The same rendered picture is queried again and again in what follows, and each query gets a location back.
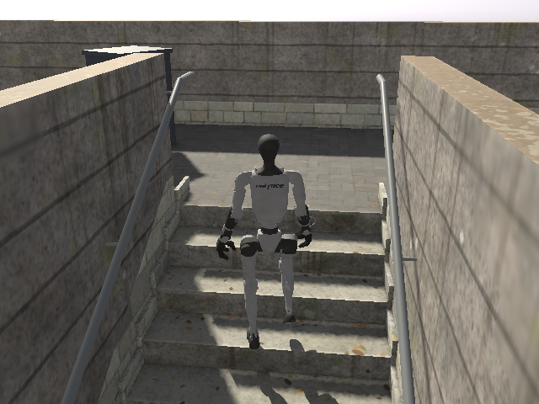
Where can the right robot forearm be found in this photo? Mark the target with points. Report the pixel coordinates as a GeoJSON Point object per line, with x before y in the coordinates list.
{"type": "Point", "coordinates": [305, 223]}

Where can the left robot upper arm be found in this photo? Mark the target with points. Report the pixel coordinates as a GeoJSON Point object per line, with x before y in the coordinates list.
{"type": "Point", "coordinates": [238, 195]}

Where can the robot torso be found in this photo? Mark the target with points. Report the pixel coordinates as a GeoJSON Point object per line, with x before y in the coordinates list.
{"type": "Point", "coordinates": [269, 196]}

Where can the right robot hand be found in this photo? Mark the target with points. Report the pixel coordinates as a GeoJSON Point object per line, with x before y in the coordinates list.
{"type": "Point", "coordinates": [308, 239]}

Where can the right robot shin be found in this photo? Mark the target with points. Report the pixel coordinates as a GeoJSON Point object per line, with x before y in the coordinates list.
{"type": "Point", "coordinates": [287, 280]}

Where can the right robot upper arm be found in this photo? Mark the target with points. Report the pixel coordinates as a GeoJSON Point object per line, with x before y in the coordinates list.
{"type": "Point", "coordinates": [298, 191]}

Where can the left robot forearm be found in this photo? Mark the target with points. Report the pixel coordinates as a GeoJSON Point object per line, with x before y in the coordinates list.
{"type": "Point", "coordinates": [228, 227]}

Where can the left robot hand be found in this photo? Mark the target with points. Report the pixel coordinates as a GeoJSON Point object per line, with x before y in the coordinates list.
{"type": "Point", "coordinates": [220, 247]}

